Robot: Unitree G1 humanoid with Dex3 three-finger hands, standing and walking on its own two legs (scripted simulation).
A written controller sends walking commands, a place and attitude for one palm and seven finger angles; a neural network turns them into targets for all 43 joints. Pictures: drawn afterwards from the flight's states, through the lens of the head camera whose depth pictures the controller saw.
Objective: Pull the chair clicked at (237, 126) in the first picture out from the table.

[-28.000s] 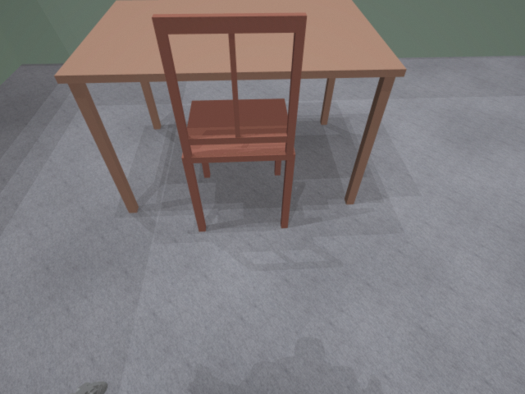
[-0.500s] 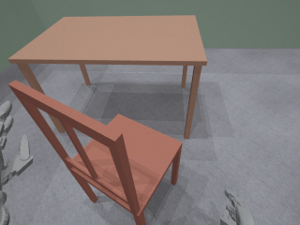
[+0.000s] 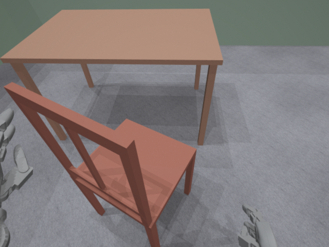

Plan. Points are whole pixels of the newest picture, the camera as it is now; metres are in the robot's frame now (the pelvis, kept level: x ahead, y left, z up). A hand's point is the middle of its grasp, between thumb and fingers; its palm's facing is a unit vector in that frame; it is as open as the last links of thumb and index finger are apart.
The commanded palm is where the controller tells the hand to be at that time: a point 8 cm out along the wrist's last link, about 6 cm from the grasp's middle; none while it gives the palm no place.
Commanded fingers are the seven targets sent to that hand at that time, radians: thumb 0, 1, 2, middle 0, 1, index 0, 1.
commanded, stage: step back with the hand held close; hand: left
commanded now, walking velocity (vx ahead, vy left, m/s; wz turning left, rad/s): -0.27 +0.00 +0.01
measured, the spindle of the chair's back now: (88, 161) +0.35 +0.29 -0.05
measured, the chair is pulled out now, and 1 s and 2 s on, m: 0.53 0.53 0.53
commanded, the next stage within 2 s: stop stepping back and stand still in 1.62 s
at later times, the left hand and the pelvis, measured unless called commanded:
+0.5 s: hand (16, 209) +0.14 +0.26 +0.16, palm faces +0.43 -0.75 -0.50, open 7.4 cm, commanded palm +0.08 +0.30 +0.17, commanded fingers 0.00 0.90 0.90 -0.20 -0.30 -0.20 -0.30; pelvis -0.06 +0.00 -0.01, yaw +0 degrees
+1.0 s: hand (3, 229) +0.10 +0.25 +0.17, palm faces +0.46 -0.74 -0.48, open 7.4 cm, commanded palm +0.03 +0.30 +0.17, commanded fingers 0.00 0.90 0.90 -0.20 -0.30 -0.20 -0.30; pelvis -0.10 -0.01 -0.02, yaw +2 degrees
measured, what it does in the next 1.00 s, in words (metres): shifts its weight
